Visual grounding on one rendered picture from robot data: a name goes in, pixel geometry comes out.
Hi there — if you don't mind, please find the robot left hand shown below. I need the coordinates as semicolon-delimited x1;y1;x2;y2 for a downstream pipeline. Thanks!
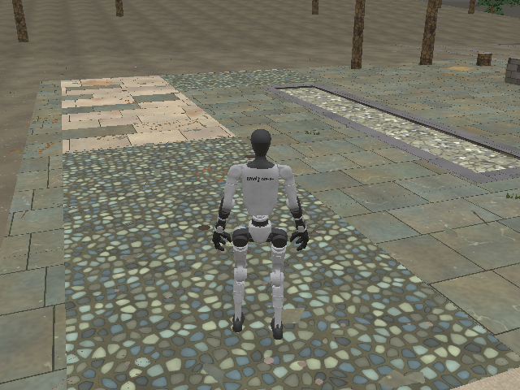
212;231;232;251

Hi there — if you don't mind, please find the robot right hand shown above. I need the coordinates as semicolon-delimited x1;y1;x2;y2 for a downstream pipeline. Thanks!
290;230;309;251

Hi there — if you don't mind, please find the left robot upper arm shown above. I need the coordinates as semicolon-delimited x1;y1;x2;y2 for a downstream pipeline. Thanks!
222;164;244;210

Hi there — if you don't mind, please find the right robot upper arm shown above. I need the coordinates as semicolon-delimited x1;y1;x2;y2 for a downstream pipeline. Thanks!
278;164;299;209

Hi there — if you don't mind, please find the robot head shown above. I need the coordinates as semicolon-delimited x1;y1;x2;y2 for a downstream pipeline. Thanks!
246;129;275;169

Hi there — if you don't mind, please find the left robot forearm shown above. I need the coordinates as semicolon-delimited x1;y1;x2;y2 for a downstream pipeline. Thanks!
214;197;231;233

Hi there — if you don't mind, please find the right robot forearm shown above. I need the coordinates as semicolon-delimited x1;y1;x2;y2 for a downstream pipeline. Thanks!
290;197;306;232

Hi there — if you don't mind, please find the robot right shin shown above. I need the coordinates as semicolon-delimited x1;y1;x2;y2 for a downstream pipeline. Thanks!
272;272;284;328

